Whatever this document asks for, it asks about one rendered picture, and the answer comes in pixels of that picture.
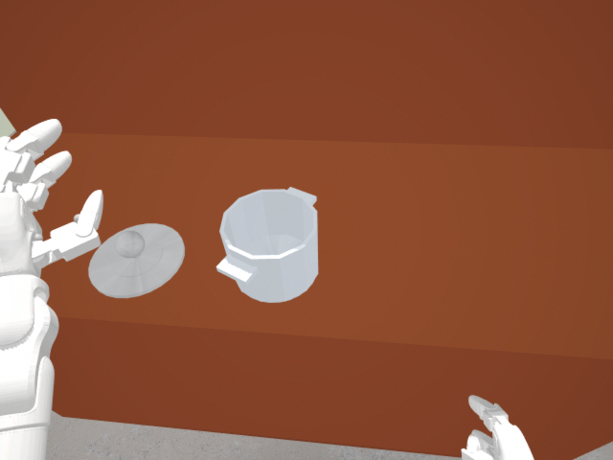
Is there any right robot hand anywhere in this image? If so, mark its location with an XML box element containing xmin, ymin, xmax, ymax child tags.
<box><xmin>462</xmin><ymin>395</ymin><xmax>534</xmax><ymax>460</ymax></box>

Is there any left robot forearm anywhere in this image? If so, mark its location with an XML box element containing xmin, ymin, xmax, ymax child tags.
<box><xmin>0</xmin><ymin>274</ymin><xmax>58</xmax><ymax>460</ymax></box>

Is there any lid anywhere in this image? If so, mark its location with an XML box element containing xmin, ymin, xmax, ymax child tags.
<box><xmin>88</xmin><ymin>223</ymin><xmax>185</xmax><ymax>298</ymax></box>

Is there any knob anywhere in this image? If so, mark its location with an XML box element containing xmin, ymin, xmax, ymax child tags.
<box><xmin>115</xmin><ymin>231</ymin><xmax>145</xmax><ymax>258</ymax></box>

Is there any table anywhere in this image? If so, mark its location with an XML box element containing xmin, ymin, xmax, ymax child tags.
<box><xmin>0</xmin><ymin>0</ymin><xmax>613</xmax><ymax>460</ymax></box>

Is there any pot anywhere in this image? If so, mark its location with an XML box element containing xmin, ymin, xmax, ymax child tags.
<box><xmin>216</xmin><ymin>187</ymin><xmax>318</xmax><ymax>303</ymax></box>

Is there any left robot hand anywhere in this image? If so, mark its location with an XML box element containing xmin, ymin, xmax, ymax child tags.
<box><xmin>0</xmin><ymin>119</ymin><xmax>103</xmax><ymax>278</ymax></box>

